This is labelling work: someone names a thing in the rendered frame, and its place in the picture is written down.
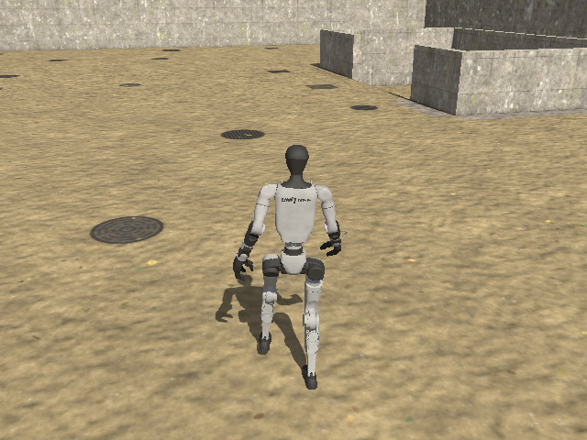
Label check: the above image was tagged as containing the robot right upper arm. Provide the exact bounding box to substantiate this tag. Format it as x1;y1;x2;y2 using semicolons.
315;185;338;234

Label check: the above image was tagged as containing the left robot forearm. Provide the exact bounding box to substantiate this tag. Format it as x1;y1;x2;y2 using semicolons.
237;221;259;261

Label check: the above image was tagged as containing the right robot thigh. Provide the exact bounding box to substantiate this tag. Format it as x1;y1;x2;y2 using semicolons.
303;258;325;330

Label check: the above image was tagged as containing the robot right hand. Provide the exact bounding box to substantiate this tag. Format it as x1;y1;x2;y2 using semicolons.
320;241;341;256

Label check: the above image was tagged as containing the robot left hand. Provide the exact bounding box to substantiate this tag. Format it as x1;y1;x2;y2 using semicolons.
233;253;253;281

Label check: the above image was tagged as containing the robot left upper arm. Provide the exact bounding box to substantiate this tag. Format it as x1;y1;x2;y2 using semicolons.
250;183;277;236

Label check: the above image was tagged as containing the robot torso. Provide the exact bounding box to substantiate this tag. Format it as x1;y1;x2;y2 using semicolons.
274;181;317;275

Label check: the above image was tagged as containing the right robot forearm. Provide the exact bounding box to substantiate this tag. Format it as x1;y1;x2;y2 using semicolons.
328;220;341;247

